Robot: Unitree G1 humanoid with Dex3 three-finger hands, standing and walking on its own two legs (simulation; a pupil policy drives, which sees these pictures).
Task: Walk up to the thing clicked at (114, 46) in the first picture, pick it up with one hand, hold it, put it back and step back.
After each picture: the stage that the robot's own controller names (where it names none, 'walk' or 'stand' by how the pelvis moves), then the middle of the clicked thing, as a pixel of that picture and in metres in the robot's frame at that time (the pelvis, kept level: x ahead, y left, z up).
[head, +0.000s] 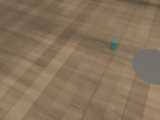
stand; (113, 45) +1.34 -0.37 -0.72
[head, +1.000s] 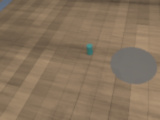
walk; (89, 49) +1.27 +0.01 -0.69
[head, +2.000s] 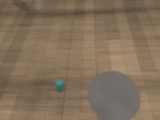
walk; (60, 85) +0.78 +0.27 -0.71
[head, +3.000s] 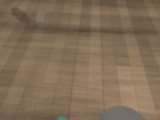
walk; out of the picture +0.47 +0.18 -0.70
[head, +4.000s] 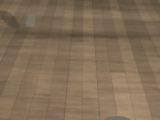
stand; out of the picture +0.37 +0.18 -0.72
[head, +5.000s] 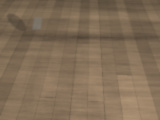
stand; out of the picture +0.35 +0.18 -0.72
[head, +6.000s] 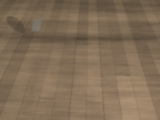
stand; out of the picture +0.36 +0.19 -0.73
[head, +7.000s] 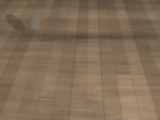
stand; out of the picture +0.35 +0.19 -0.73
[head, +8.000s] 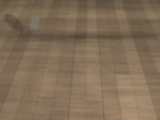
go down; out of the picture +0.34 +0.19 -0.73
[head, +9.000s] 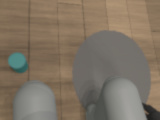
go down; (19, 63) +0.42 +0.23 -0.32
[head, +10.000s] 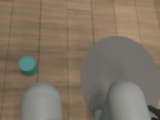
approach; (28, 66) +0.42 +0.22 -0.31
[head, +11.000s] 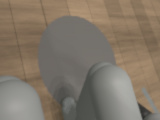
close in; out of the picture +0.41 +0.26 -0.22
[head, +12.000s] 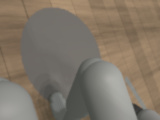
close; out of the picture +0.41 +0.28 -0.22
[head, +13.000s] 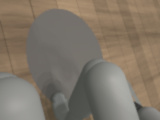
lift; out of the picture +0.37 +0.25 -0.22
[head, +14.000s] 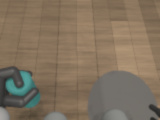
lift; (25, 90) +0.32 +0.19 -0.02
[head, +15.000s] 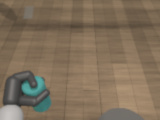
hold; (37, 94) +0.32 +0.17 +0.01
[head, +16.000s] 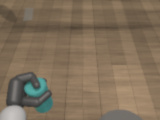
hold; (40, 95) +0.32 +0.16 +0.00
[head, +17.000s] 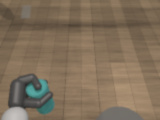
hold; (41, 97) +0.32 +0.16 -0.01
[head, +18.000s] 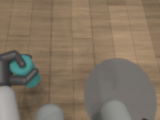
crouch; (26, 72) +0.39 +0.19 -0.09
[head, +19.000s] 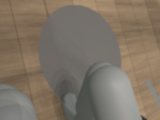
lower; out of the picture +0.42 +0.26 -0.22
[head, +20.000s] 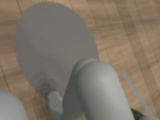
lower; out of the picture +0.42 +0.29 -0.23
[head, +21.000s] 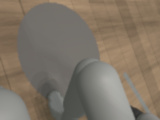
lower; out of the picture +0.42 +0.29 -0.23
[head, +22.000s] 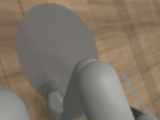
lower; out of the picture +0.42 +0.29 -0.23
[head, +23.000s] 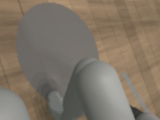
lower; out of the picture +0.42 +0.29 -0.23
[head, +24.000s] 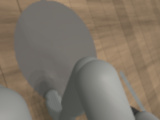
withdraw; out of the picture +0.42 +0.27 -0.23
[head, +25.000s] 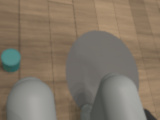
walk; (11, 61) +0.42 +0.24 -0.27
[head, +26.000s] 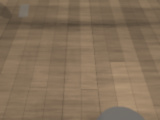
stand; out of the picture +0.37 +0.17 -0.64
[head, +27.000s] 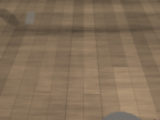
stand; out of the picture +0.37 +0.19 -0.67
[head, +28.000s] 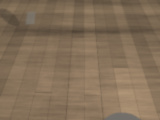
stand; out of the picture +0.37 +0.17 -0.67
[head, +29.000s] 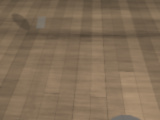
stand; out of the picture +0.39 +0.17 -0.72
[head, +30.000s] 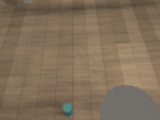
walk; (68, 109) +0.44 +0.14 -0.70
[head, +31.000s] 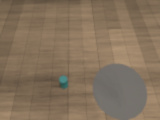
walk; (63, 82) +0.68 +0.14 -0.69
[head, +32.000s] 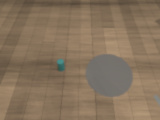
stand; (61, 65) +0.99 +0.21 -0.70
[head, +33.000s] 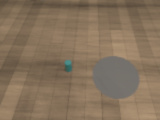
stand; (68, 66) +1.00 +0.15 -0.72
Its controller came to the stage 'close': yes
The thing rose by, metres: 0.70
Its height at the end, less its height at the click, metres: +0.00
